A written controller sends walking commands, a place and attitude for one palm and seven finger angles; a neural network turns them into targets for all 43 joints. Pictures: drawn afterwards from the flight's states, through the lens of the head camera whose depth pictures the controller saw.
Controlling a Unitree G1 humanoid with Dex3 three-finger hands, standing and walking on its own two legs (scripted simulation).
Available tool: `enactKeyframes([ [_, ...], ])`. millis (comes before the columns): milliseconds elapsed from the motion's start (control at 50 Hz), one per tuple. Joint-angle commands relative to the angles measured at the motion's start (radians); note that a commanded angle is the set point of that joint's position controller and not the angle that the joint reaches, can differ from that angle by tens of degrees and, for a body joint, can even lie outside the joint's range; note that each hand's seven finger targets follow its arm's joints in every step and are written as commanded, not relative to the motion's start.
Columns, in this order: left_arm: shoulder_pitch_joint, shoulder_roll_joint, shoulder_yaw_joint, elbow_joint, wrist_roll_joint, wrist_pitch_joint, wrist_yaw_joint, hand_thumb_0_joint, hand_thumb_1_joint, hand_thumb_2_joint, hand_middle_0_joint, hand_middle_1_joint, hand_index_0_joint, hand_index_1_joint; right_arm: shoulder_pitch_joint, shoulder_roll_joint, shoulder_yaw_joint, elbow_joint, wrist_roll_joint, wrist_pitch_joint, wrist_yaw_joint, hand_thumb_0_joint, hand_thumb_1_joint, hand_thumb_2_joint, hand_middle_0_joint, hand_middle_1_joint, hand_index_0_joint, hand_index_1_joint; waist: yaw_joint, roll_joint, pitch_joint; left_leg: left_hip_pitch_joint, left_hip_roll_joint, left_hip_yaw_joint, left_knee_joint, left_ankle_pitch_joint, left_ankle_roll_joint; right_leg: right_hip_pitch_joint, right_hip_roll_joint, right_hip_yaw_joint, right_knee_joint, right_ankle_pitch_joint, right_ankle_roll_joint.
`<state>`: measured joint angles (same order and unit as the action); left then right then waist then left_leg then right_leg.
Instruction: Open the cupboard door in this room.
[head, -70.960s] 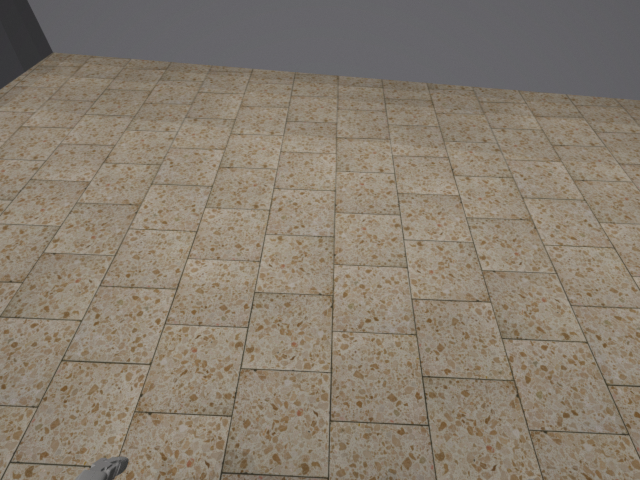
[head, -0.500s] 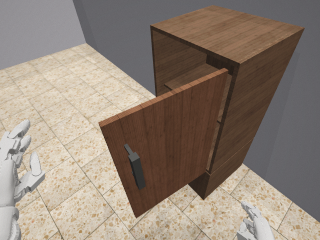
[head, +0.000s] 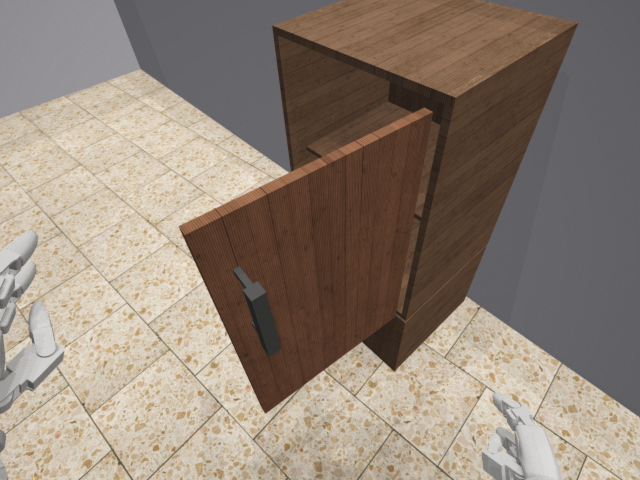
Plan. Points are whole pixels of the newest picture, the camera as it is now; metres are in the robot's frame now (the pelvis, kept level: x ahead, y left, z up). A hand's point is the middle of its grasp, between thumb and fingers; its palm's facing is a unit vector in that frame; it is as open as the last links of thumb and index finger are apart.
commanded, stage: step back with the hand held close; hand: left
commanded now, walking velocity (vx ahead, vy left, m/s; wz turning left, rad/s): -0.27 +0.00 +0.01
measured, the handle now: (256, 312) +0.34 +0.12 +0.00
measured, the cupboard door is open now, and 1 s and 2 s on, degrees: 85 85 85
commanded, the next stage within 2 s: stop stepping back and stand still in 0.90 s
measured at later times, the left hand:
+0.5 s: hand out of the picture +0.12 +0.29 +0.15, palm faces +0.46 -0.73 -0.51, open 7.4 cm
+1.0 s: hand out of the picture +0.06 +0.27 +0.16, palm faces +0.35 -0.83 -0.44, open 7.4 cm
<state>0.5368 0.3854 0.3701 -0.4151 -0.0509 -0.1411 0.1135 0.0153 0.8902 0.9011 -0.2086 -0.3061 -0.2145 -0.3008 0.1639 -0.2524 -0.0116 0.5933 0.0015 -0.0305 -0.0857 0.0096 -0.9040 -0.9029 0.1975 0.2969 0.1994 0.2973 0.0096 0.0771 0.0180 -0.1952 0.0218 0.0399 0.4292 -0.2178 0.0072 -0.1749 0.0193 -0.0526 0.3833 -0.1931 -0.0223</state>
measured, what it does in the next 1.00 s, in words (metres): walks backwards: right foot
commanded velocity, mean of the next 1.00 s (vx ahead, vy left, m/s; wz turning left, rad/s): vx -0.32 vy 0.00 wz -0.02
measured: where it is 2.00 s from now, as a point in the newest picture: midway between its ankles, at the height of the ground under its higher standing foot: outside the picture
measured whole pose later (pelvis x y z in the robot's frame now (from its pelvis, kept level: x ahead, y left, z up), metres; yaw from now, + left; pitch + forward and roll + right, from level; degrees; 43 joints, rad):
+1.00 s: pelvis -0.16 +0.03 -0.02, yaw -4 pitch +3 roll -3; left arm 0.51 0.45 0.41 -0.57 -0.06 -0.22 0.14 0.02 0.89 0.90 -0.21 -0.31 -0.21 -0.30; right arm 0.10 -0.17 0.03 0.64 -0.04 -0.11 -0.05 0.01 -0.90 -0.90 0.20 0.30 0.20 0.30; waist 0.04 -0.01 0.02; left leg -0.54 0.05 0.05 0.46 -0.03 0.00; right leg -0.10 0.03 0.01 0.43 -0.36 -0.01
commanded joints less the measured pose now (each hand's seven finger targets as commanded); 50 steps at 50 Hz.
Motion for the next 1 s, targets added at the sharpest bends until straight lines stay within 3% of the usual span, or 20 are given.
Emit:
enactKeyframes([
  [0,-0.004,0.211,0.157,-0.209,-0.003,-0.054,0.031,0.000,0.900,0.900,-0.200,-0.300,-0.200,-0.300,-0.101,-0.096,-0.039,-0.176,0.011,-0.028,-0.016,0.000,-0.900,-0.900,0.200,0.300,0.200,0.300,0.005,-0.086,-0.163,0.032,0.045,-0.047,-0.014,0.274,0.020,0.018,-0.092,0.085,-0.018,0.307,0.021],
  [180,0.003,0.220,0.162,-0.274,0.012,-0.077,0.060,0.000,0.900,0.900,-0.200,-0.300,-0.200,-0.300,-0.087,-0.106,-0.041,-0.185,0.012,-0.042,-0.022,0.000,-0.900,-0.900,0.200,0.300,0.200,0.300,0.000,-0.033,-0.113,-0.117,0.058,-0.090,-0.047,-0.011,0.038,-0.019,-0.087,0.115,-0.015,0.045,0.013],
  [260,-0.003,0.214,0.172,-0.287,0.027,-0.095,0.067,0.000,0.900,0.900,-0.200,-0.300,-0.200,-0.300,-0.080,-0.117,-0.040,-0.194,0.007,-0.057,-0.021,0.000,-0.900,-0.900,0.200,0.300,0.200,0.300,0.000,0.028,-0.076,-0.291,0.103,-0.156,-0.141,-0.226,0.064,0.054,-0.048,0.095,0.072,-0.048,0.023],
  [320,-0.022,0.216,0.192,-0.285,0.048,-0.109,0.068,0.000,0.900,0.900,-0.200,-0.300,-0.200,-0.300,-0.083,-0.122,-0.043,-0.197,0.001,-0.074,-0.022,0.000,-0.900,-0.900,0.200,0.300,0.200,0.300,0.008,0.097,-0.064,-0.484,0.158,-0.224,-0.226,-0.398,0.101,0.188,-0.007,0.082,0.223,-0.007,0.033],
  [380,-0.015,0.212,0.207,-0.291,0.057,-0.123,0.063,0.000,0.900,0.900,-0.200,-0.300,-0.200,-0.300,-0.068,-0.112,-0.047,-0.197,-0.001,-0.090,-0.016,0.000,-0.900,-0.900,0.200,0.300,0.200,0.300,0.005,0.071,-0.075,-0.544,0.165,-0.233,-0.193,-0.434,0.117,0.221,0.006,0.106,0.276,0.036,0.033],
  [440,-0.037,0.201,0.182,-0.313,0.044,-0.126,0.058,0.000,0.900,0.900,-0.200,-0.300,-0.200,-0.300,-0.047,-0.103,-0.050,-0.184,0.000,-0.098,-0.008,0.000,-0.900,-0.900,0.200,0.300,0.200,0.300,-0.014,-0.088,-0.072,-0.378,0.058,-0.139,0.006,-0.338,0.065,0.009,-0.078,0.235,0.069,-0.060,-0.007],
  [480,-0.049,0.200,0.162,-0.319,0.033,-0.124,0.067,0.000,0.900,0.900,-0.200,-0.300,-0.200,-0.300,-0.025,-0.099,-0.053,-0.153,-0.001,-0.097,-0.001,0.000,-0.900,-0.900,0.200,0.300,0.200,0.300,-0.022,-0.171,-0.075,-0.144,-0.018,-0.070,0.252,-0.212,0.013,-0.268,-0.197,0.339,-0.098,-0.223,-0.079],
  [500,-0.058,0.201,0.155,-0.323,0.028,-0.123,0.075,0.000,0.900,0.900,-0.200,-0.300,-0.200,-0.300,-0.026,-0.086,-0.048,-0.137,-0.003,-0.095,0.002,0.000,-0.900,-0.900,0.200,0.300,0.200,0.300,-0.025,-0.203,-0.093,-0.067,-0.025,-0.058,0.321,-0.161,0.002,-0.334,-0.240,0.335,-0.118,-0.218,-0.098],
  [540,-0.054,0.206,0.158,-0.321,0.026,-0.115,0.085,0.000,0.900,0.900,-0.200,-0.300,-0.200,-0.300,-0.033,-0.078,-0.043,-0.125,-0.002,-0.090,0.001,0.000,-0.900,-0.900,0.200,0.300,0.200,0.300,-0.029,-0.200,-0.106,-0.016,-0.018,-0.063,0.270,-0.118,0.005,-0.343,-0.229,0.269,-0.074,-0.104,-0.087],
  [580,-0.055,0.231,0.185,-0.349,0.024,-0.122,0.088,0.000,0.900,0.900,-0.200,-0.300,-0.200,-0.300,-0.060,-0.088,-0.041,-0.135,0.001,-0.090,-0.011,0.000,-0.900,-0.900,0.200,0.300,0.200,0.300,-0.021,-0.083,-0.082,-0.066,0.034,-0.126,0.095,-0.166,0.025,-0.326,-0.136,0.193,0.013,-0.146,-0.032],
  [620,-0.057,0.246,0.223,-0.381,0.040,-0.138,0.085,0.000,0.900,0.900,-0.200,-0.300,-0.200,-0.300,-0.104,-0.120,-0.040,-0.153,-0.013,-0.103,-0.022,0.000,-0.900,-0.900,0.200,0.300,0.200,0.300,-0.008,0.227,-0.055,-0.411,0.236,-0.380,-0.273,-0.500,0.096,-0.055,0.035,0.080,0.353,-0.200,0.034],
  [640,-0.067,0.240,0.240,-0.393,0.051,-0.145,0.082,0.000,0.900,0.900,-0.200,-0.300,-0.200,-0.300,-0.094,-0.106,-0.045,-0.149,-0.024,-0.115,-0.023,0.000,-0.900,-0.900,0.200,0.300,0.200,0.300,-0.006,0.276,-0.098,-0.558,0.333,-0.500,-0.400,-0.630,0.151,0.091,0.089,0.080,0.638,-0.201,0.042],
  [680,-0.076,0.244,0.241,-0.372,0.045,-0.145,0.077,0.000,0.900,0.900,-0.200,-0.300,-0.200,-0.300,-0.072,-0.082,-0.060,-0.129,-0.025,-0.135,-0.004,0.000,-0.900,-0.900,0.200,0.300,0.200,0.300,-0.006,0.062,-0.125,-0.368,0.320,-0.436,-0.292,-0.388,0.168,-0.066,0.068,0.132,0.750,-0.268,0.025],
  [700,-0.045,0.224,0.227,-0.356,0.033,-0.138,0.078,0.000,0.900,0.900,-0.200,-0.300,-0.200,-0.300,-0.072,-0.078,-0.060,-0.119,-0.023,-0.144,0.005,0.000,-0.900,-0.900,0.200,0.300,0.200,0.300,0.001,0.042,-0.140,-0.258,0.288,-0.369,-0.254,-0.288,0.156,-0.137,0.053,0.120,0.709,-0.287,0.022],
  [780,-0.029,0.161,0.123,-0.352,0.010,-0.108,0.071,0.000,0.900,0.900,-0.200,-0.300,-0.200,-0.300,-0.065,-0.075,-0.042,-0.093,-0.021,-0.146,0.023,0.000,-0.900,-0.900,0.200,0.300,0.200,0.300,-0.003,0.155,-0.157,-0.110,0.215,-0.243,-0.307,-0.235,0.074,-0.106,0.066,0.023,0.434,-0.347,0.005],
  [840,-0.047,0.178,0.115,-0.344,-0.005,-0.108,0.060,0.000,0.900,0.900,-0.200,-0.300,-0.200,-0.300,-0.053,-0.077,-0.040,-0.073,-0.028,-0.140,0.027,0.000,-0.900,-0.900,0.200,0.300,0.200,0.300,-0.003,0.173,-0.193,-0.007,0.191,-0.198,-0.309,-0.116,0.012,-0.044,0.063,-0.001,0.135,-0.327,-0.018],
  [880,-0.054,0.227,0.145,-0.343,-0.014,-0.124,0.048,0.000,0.900,0.900,-0.200,-0.300,-0.200,-0.300,-0.050,-0.071,-0.037,-0.073,-0.031,-0.116,0.027,0.000,-0.900,-0.900,0.200,0.300,0.200,0.300,-0.001,0.071,-0.207,0.074,0.145,-0.115,-0.158,0.081,-0.030,-0.048,-0.005,0.060,-0.129,-0.172,-0.048],
  [920,-0.071,0.305,0.202,-0.370,-0.021,-0.148,0.048,0.000,0.900,0.900,-0.200,-0.300,-0.200,-0.300,-0.063,-0.045,-0.021,-0.065,-0.032,-0.095,0.020,0.000,-0.900,-0.900,0.200,0.300,0.200,0.300,-0.010,-0.104,-0.225,0.157,0.067,-0.056,0.157,0.086,-0.043,-0.234,-0.230,0.226,-0.181,0.060,-0.117],
  [940,-0.105,0.326,0.218,-0.378,-0.015,-0.161,0.051,0.000,0.900,0.900,-0.200,-0.300,-0.200,-0.300,-0.095,-0.040,-0.003,-0.077,-0.040,-0.109,0.013,0.000,-0.900,-0.900,0.200,0.300,0.200,0.300,-0.004,-0.108,-0.202,0.126,0.040,-0.015,0.195,0.034,-0.043,-0.245,-0.252,0.194,-0.145,0.203,-0.097],
  [980,-0.128,0.279,0.177,-0.362,-0.016,-0.138,0.033,0.000,0.900,0.900,-0.200,-0.300,-0.200,-0.300,-0.085,-0.068,-0.027,-0.084,-0.001,-0.127,-0.006,0.000,-0.900,-0.900,0.200,0.300,0.200,0.300,-0.032,-0.194,-0.195,0.173,-0.001,-0.018,0.153,0.170,-0.034,-0.244,-0.139,0.048,-0.023,0.262,-0.029],
])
